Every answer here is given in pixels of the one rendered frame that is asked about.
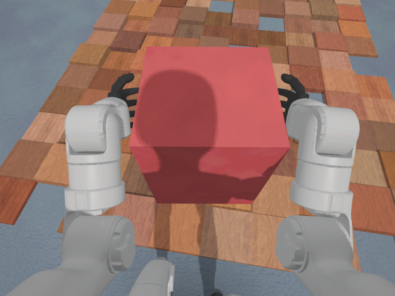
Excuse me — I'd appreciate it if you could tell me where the carton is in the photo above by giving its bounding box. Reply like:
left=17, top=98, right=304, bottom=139
left=129, top=46, right=291, bottom=204

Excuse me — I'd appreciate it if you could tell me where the robot right forearm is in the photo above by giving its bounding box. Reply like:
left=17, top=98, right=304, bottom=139
left=286, top=98, right=360, bottom=259

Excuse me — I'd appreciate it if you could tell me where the robot right upper arm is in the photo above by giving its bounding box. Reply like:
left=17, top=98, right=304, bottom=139
left=275, top=215, right=395, bottom=296

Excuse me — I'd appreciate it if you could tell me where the left robot thigh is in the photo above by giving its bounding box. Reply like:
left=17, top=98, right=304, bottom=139
left=128, top=260, right=175, bottom=296

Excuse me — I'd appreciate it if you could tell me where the robot left upper arm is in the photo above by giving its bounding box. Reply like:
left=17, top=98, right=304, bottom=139
left=5, top=215, right=136, bottom=296

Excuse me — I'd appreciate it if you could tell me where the right robot hand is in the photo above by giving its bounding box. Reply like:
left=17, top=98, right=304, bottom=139
left=278, top=73, right=309, bottom=124

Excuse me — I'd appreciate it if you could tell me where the left robot hand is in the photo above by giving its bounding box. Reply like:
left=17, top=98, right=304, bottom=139
left=108, top=73, right=139, bottom=128

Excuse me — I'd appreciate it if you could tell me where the robot left forearm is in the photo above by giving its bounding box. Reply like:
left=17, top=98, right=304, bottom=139
left=60, top=97, right=131, bottom=261

